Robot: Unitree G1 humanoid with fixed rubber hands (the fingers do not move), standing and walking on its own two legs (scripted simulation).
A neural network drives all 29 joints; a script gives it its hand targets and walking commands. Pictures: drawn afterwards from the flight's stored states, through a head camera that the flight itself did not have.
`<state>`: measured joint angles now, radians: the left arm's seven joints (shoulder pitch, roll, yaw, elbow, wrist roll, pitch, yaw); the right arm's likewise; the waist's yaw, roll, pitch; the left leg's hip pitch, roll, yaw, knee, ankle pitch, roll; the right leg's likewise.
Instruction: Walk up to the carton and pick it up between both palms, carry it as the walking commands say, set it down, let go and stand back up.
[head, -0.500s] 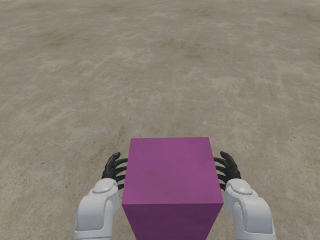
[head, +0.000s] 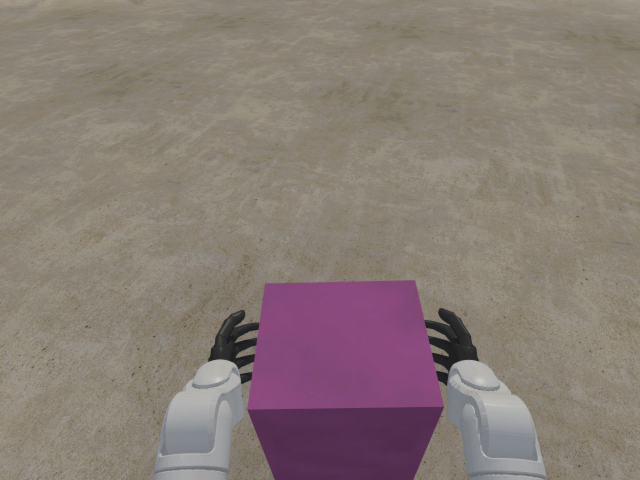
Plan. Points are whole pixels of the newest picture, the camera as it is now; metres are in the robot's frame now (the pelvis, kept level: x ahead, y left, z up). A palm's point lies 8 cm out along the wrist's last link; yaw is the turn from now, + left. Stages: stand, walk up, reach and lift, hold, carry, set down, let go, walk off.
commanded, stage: carry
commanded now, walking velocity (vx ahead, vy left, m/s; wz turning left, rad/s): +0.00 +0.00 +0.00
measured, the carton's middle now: (341, 388) +0.28 +0.00 -0.03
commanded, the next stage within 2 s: none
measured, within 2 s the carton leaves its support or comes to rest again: neither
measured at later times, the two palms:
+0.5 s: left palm (226, 378) +0.26 +0.14 +0.04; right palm (460, 373) +0.26 -0.15 +0.05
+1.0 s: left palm (226, 375) +0.26 +0.14 +0.04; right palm (459, 371) +0.27 -0.15 +0.04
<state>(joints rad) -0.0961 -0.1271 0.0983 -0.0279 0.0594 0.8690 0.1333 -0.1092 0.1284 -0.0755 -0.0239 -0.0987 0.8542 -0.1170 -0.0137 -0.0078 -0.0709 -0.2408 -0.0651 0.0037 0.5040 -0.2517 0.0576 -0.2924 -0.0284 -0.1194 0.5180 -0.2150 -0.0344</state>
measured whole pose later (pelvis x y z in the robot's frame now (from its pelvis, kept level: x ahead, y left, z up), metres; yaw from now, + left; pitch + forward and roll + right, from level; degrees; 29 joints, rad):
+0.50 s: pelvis +0.00 +0.00 +0.00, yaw +0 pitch -1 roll +1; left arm -0.09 -0.13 0.11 0.03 0.07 0.80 0.12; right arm -0.12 0.13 -0.09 0.05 -0.10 0.79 -0.11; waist -0.01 -0.01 -0.07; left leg -0.24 -0.07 0.00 0.50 -0.25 0.06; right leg -0.30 -0.03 -0.12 0.53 -0.22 -0.04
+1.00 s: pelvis +0.00 +0.00 +0.00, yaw +0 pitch -1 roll +1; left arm -0.10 -0.13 0.11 0.04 0.07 0.81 0.12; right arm -0.12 0.13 -0.09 0.04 -0.10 0.80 -0.12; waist -0.01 -0.01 -0.07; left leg -0.24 -0.07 0.00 0.50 -0.25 0.06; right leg -0.30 -0.03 -0.12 0.53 -0.22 -0.04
